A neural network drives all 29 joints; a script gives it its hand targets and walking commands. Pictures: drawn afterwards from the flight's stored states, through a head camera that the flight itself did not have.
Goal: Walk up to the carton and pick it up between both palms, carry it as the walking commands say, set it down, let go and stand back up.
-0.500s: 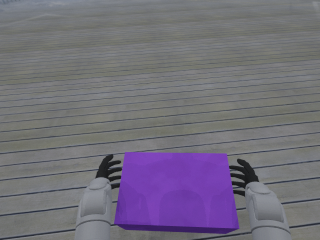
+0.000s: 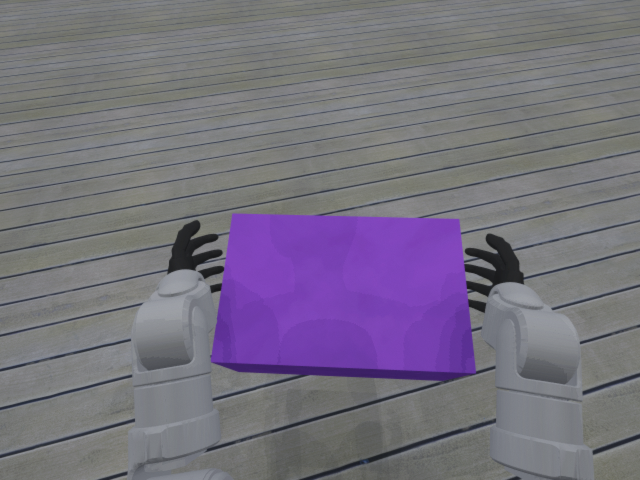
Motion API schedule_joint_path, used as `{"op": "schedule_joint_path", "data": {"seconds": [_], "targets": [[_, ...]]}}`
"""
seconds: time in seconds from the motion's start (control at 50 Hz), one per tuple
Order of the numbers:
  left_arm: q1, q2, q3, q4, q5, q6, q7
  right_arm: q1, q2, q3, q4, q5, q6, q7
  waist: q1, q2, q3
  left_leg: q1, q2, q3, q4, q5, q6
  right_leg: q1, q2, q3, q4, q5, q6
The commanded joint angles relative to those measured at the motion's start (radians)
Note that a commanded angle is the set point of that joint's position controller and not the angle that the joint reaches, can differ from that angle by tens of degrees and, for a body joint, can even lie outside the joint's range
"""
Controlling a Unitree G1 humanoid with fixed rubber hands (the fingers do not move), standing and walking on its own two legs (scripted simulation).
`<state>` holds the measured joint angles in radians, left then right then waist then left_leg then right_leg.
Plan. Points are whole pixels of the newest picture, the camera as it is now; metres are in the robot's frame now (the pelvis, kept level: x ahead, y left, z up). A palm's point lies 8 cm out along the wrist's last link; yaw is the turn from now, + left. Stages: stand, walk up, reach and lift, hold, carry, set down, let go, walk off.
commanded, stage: carry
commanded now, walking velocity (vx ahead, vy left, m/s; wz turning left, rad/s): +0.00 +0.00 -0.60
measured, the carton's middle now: (341, 300) +0.36 +0.02 +0.02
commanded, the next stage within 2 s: none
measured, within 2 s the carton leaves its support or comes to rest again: neither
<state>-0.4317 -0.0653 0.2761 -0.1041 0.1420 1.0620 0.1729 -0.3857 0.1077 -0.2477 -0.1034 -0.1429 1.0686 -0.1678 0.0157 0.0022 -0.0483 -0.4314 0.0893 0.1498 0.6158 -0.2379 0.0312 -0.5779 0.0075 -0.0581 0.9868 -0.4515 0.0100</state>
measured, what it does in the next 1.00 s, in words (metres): walks backwards, turning right: right foot, then left foot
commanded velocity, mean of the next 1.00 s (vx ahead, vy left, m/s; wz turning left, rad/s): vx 0.00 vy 0.00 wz -0.60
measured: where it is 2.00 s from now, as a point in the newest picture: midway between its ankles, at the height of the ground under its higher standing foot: outside the picture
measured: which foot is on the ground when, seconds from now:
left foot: down 0.00-0.16, up 0.18-0.54, down 0.56-0.98, up 1.00-1.00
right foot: up 0.00-0.14, down 0.16-0.56, up 0.58-0.94, down 0.96-1.00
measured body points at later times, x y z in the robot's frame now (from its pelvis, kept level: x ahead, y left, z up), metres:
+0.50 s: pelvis -0.08 -0.01 +0.00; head +0.00 -0.03 +0.44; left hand +0.32 +0.05 +0.08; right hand +0.21 -0.30 +0.10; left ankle -0.06 +0.10 -0.70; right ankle -0.03 -0.13 -0.73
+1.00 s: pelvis -0.14 -0.02 +0.00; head -0.11 -0.03 +0.44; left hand +0.27 -0.05 +0.12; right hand +0.07 -0.36 +0.11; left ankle -0.08 +0.10 -0.72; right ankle -0.19 -0.12 -0.73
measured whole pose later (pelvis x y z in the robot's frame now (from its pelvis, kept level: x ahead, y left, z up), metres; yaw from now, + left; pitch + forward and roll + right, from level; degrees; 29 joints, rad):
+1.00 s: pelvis -0.14 -0.02 +0.00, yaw -32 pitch +5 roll -2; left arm -0.63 -0.03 0.27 0.02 0.13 1.12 0.21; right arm -0.53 0.11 -0.33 -0.14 -0.18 1.14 -0.19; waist 0.05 0.02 -0.03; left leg -0.43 0.23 0.21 0.73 -0.39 -0.06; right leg -0.39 0.01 -0.11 0.58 -0.28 -0.01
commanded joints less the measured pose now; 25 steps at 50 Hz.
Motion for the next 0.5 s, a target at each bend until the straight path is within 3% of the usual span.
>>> {"op": "schedule_joint_path", "data": {"seconds": [0.0, 0.02, 0.08, 0.1, 0.12, 0.14, 0.16, 0.18, 0.2, 0.22, 0.26, 0.32, 0.38, 0.44, 0.48], "targets": [[-0.640, -0.953, -0.740, 0.004, -0.414, 0.049, -0.253, -0.797, 0.788, 0.707, -0.188, 0.383, 0.000, 0.218, -0.027, 0.164, -0.389, 0.236, 0.269, -0.159, -0.161, 0.284, 0.100, 0.058, -0.033, -0.038, -0.052, 0.041, 0.004], [-0.653, -0.962, -0.736, 0.036, -0.424, 0.061, -0.250, -0.829, 0.773, 0.688, -0.194, 0.375, 0.007, 0.207, -0.030, 0.172, -0.393, 0.217, 0.275, -0.152, -0.169, 0.226, 0.091, 0.091, -0.025, -0.046, -0.110, 0.034, -0.004], [-0.596, -0.975, -0.698, 0.088, -0.421, 0.095, -0.246, -0.766, 0.771, 0.661, -0.160, 0.359, 0.044, 0.197, -0.028, 0.239, -0.416, 0.250, 0.273, -0.100, -0.107, 0.282, 0.073, 0.172, 0.001, -0.099, -0.305, 0.054, -0.015], [-0.634, -0.981, -0.685, 0.081, -0.423, 0.100, -0.245, -0.790, 0.790, 0.660, -0.153, 0.365, 0.054, 0.197, -0.016, 0.186, -0.425, 0.244, 0.257, -0.061, -0.045, 0.285, 0.052, 0.230, 0.008, -0.105, -0.423, 0.119, -0.016], [-0.656, -0.978, -0.666, 0.086, -0.419, 0.102, -0.245, -0.769, 0.794, 0.652, -0.119, 0.359, 0.062, 0.194, -0.012, 0.110, -0.424, 0.182, 0.212, -0.018, 0.028, 0.219, 0.002, 0.328, -0.029, -0.062, -0.561, 0.193, -0.024], [-0.619, -0.985, -0.650, 0.089, -0.415, 0.105, -0.248, -0.770, 0.802, 0.664, -0.127, 0.363, 0.070, 0.195, 0.005, -0.038, -0.396, 0.011, 0.173, -0.010, 0.141, 0.044, -0.053, 0.459, -0.133, 0.115, -0.624, 0.326, -0.059], [-0.583, -0.982, -0.653, 0.068, -0.421, 0.106, -0.252, -0.705, 0.829, 0.675, -0.124, 0.360, 0.079, 0.199, -0.008, -0.242, -0.412, -0.224, 0.085, -0.004, 0.311, -0.355, -0.116, 0.603, -0.340, 0.404, -0.589, 0.731, -0.125], [-0.731, -0.979, -0.660, 0.075, -0.415, 0.093, -0.250, -0.879, 0.824, 0.683, -0.139, 0.385, 0.072, 0.208, 0.003, -0.272, -0.401, -0.293, 0.020, -0.062, 0.397, -0.419, -0.124, 0.560, -0.385, 0.457, -0.538, 0.972, -0.209], [-0.733, -1.001, -0.649, 0.044, -0.410, 0.087, -0.248, -0.927, 0.865, 0.699, -0.158, 0.422, 0.068, 0.218, 0.002, -0.197, -0.410, -0.278, 0.039, -0.102, 0.501, -0.367, -0.128, 0.556, -0.345, 0.407, -0.518, 0.963, -0.217], [-0.716, -0.998, -0.652, 0.014, -0.412, 0.085, -0.247, -0.882, 0.892, 0.707, -0.141, 0.431, 0.068, 0.220, -0.005, -0.157, -0.390, -0.294, 0.026, -0.106, 0.518, -0.320, -0.126, 0.579, -0.304, 0.339, -0.494, 0.978, -0.204], [-0.751, -1.006, -0.664, -0.054, -0.407, 0.058, -0.244, -0.920, 0.950, 0.752, -0.159, 0.469, 0.045, 0.233, -0.003, -0.124, -0.441, -0.287, 0.005, -0.116, 0.513, -0.249, -0.123, 0.594, -0.262, 0.293, -0.486, 0.871, -0.179], [-0.815, -0.995, -0.669, -0.136, -0.400, 0.027, -0.231, -1.011, 1.002, 0.799, -0.197, 0.517, 0.021, 0.237, 0.003, -0.152, -0.500, -0.264, -0.025, -0.108, 0.430, -0.218, -0.127, 0.662, -0.228, 0.263, -0.488, 0.809, -0.188], [-0.702, -0.951, -0.680, -0.140, -0.378, 0.035, -0.224, -0.904, 0.979, 0.796, -0.178, 0.511, 0.028, 0.237, 0.006, -0.129, -0.541, -0.185, -0.044, -0.105, 0.335, -0.211, -0.122, 0.646, -0.231, 0.290, -0.489, 0.781, -0.191], [-0.571, -0.960, -0.688, -0.117, -0.371, 0.053, -0.226, -0.824, 0.965, 0.805, -0.217, 0.510, 0.040, 0.237, 0.011, -0.173, -0.573, -0.111, -0.074, -0.105, 0.193, -0.233, -0.109, 0.649, -0.228, 0.334, -0.482, 0.829, -0.186], [-0.588, -0.939, -0.692, -0.110, -0.369, 0.058, -0.225, -0.782, 0.952, 0.787, -0.175, 0.489, 0.051, 0.237, 0.013, -0.200, -0.558, -0.029, -0.098, -0.093, 0.081, -0.239, -0.102, 0.591, -0.221, 0.367, -0.494, 0.861, -0.191]]}}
